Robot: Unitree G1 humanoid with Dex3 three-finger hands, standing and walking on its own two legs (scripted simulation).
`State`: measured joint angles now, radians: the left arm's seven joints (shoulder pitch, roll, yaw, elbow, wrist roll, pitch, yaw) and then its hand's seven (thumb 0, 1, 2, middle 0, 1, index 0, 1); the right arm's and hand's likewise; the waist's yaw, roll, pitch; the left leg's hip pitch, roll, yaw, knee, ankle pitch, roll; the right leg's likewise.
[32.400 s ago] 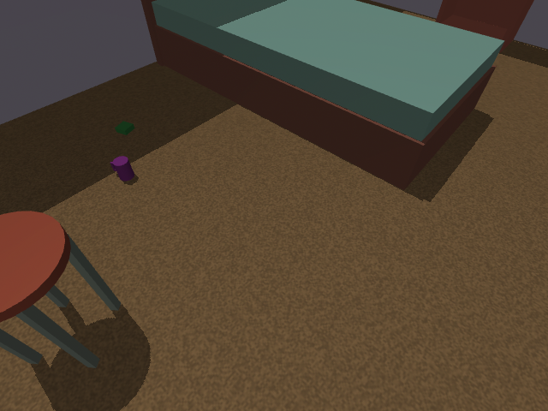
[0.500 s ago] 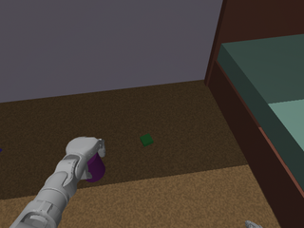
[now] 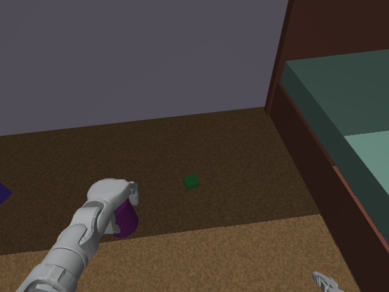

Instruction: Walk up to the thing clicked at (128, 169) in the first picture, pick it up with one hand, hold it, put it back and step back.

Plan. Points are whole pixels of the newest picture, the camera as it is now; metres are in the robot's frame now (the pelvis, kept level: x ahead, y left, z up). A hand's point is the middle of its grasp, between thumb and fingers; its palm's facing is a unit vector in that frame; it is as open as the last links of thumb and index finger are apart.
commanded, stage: hold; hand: left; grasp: from above
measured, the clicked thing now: (115, 209) +0.32 +0.24 -0.08
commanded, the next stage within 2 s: crouch in 0.90 s
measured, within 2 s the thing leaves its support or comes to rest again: neither
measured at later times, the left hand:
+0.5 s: hand (112, 212) +0.29 +0.22 -0.03, palm faces -0.45 -0.06 -0.89, open 9.6 cm
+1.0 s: hand (113, 211) +0.30 +0.22 -0.03, palm faces -0.44 -0.05 -0.90, open 9.6 cm
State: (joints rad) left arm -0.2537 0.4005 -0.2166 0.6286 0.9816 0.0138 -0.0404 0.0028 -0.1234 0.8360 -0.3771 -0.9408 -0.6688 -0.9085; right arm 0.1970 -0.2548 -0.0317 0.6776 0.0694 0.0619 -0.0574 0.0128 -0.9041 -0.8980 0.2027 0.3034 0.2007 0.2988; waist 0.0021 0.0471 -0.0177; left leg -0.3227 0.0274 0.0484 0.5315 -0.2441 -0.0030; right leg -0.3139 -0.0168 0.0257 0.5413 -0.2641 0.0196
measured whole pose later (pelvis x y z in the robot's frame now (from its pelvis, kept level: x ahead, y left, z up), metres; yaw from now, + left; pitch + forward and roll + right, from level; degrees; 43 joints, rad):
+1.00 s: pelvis +0.00 +0.00 +0.00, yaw +0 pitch +1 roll +0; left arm -0.25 0.40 -0.22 0.60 0.99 0.01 -0.05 0.00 -0.12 0.83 -0.37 -0.95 -0.66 -0.93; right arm 0.18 -0.25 -0.03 0.69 0.08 0.07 -0.07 0.01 -0.91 -0.90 0.20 0.30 0.20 0.30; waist 0.02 0.05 0.00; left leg -0.27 0.02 0.05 0.47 -0.22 0.00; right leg -0.26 -0.02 0.03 0.49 -0.24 0.02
